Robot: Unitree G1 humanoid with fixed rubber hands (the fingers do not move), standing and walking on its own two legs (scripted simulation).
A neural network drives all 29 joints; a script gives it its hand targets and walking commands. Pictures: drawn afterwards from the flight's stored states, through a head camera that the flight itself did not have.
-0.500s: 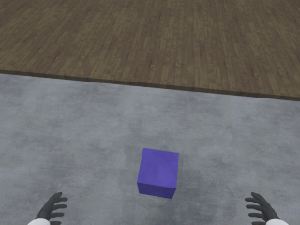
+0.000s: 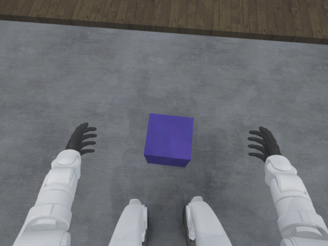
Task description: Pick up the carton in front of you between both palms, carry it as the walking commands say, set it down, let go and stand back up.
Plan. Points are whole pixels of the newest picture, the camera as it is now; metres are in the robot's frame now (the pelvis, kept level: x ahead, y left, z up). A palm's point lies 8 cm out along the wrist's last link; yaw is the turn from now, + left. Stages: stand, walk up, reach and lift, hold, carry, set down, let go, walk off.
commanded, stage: reach and lift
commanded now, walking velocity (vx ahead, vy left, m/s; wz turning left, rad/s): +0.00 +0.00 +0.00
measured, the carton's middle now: (168, 142) +0.48 -0.03 -0.58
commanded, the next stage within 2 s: none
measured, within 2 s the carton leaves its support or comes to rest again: neither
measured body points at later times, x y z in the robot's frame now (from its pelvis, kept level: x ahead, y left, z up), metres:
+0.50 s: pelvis -0.05 +0.00 -0.05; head +0.28 +0.00 +0.26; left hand +0.53 +0.17 -0.15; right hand +0.48 -0.22 -0.15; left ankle +0.04 +0.13 -0.67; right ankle +0.04 -0.13 -0.67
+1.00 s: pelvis -0.04 +0.00 -0.21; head +0.32 +0.01 +0.06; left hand +0.52 +0.16 -0.38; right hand +0.47 -0.23 -0.37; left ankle +0.04 +0.13 -0.67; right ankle +0.04 -0.13 -0.67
